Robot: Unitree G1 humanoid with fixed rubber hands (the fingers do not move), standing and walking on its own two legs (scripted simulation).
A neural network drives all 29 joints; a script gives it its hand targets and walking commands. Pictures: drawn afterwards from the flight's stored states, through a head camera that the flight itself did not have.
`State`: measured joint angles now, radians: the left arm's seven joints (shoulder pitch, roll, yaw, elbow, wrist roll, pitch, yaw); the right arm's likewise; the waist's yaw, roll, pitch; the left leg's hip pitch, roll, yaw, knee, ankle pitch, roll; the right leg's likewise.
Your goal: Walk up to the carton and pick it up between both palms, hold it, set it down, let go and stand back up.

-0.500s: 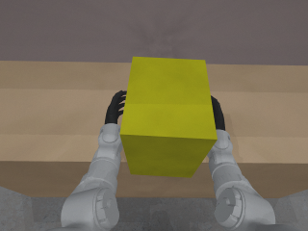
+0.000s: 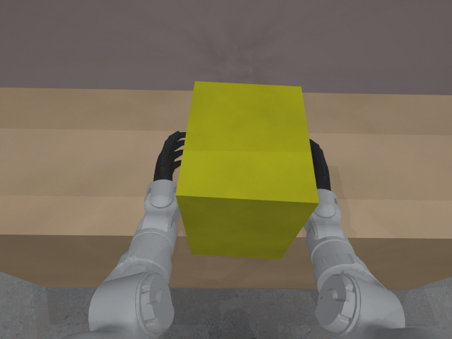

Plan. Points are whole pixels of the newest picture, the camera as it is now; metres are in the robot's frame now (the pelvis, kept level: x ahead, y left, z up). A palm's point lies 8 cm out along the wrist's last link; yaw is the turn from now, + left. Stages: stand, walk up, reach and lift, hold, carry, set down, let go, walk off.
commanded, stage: reach and lift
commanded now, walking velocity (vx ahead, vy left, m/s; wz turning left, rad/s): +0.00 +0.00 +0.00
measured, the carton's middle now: (241, 178) +0.40 -0.04 -0.01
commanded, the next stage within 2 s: none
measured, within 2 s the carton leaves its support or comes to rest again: leaves its support in 0.12 s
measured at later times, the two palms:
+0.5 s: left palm (159, 177) +0.38 +0.11 +0.04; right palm (316, 177) +0.36 -0.17 +0.04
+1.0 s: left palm (145, 157) +0.39 +0.13 +0.09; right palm (314, 158) +0.37 -0.16 +0.09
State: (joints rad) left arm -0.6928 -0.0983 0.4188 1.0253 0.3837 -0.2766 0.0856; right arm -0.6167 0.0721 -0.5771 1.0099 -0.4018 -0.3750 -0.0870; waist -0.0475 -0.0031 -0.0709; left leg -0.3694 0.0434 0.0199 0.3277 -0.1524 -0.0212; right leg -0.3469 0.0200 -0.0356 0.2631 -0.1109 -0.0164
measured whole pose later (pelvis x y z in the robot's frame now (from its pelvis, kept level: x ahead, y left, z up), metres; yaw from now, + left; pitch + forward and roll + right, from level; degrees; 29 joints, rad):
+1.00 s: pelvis +0.00 +0.00 +0.00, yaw +2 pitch +7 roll -1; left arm -0.66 -0.02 0.19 0.89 0.14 -0.14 0.14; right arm -0.61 -0.04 -0.11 0.96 0.03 -0.27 -0.20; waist -0.05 0.00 -0.12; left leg -0.30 0.04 -0.01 0.36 -0.17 -0.02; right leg -0.26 0.01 -0.07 0.27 -0.13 -0.01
